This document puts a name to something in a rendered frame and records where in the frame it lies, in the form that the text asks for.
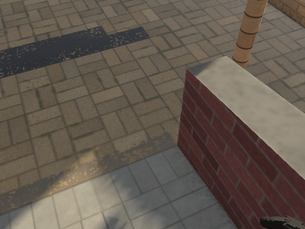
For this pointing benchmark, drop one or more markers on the right robot hand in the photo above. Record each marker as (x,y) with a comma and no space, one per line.
(281,223)

